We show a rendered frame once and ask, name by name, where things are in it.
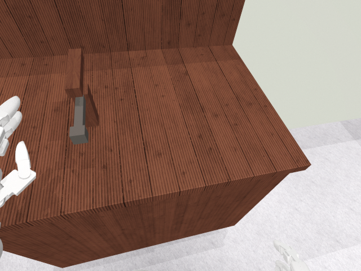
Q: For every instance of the right robot hand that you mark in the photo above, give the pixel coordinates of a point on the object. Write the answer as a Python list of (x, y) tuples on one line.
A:
[(291, 257)]

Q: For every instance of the left robot hand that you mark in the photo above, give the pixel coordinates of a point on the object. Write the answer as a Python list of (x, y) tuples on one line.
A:
[(16, 181)]

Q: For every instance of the counter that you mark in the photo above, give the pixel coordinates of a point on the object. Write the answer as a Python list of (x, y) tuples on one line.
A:
[(182, 139)]

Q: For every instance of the tap lever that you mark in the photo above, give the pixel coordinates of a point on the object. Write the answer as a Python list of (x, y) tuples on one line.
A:
[(78, 133)]

